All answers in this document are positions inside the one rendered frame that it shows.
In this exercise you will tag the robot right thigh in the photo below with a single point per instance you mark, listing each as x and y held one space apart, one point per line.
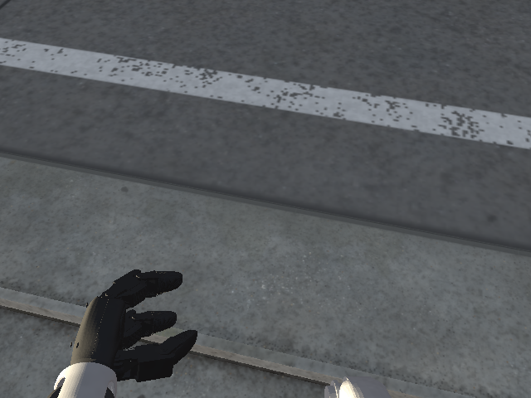
356 387

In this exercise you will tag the left robot hand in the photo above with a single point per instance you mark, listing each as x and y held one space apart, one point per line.
107 329

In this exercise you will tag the robot left forearm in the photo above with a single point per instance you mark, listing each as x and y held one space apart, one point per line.
85 380

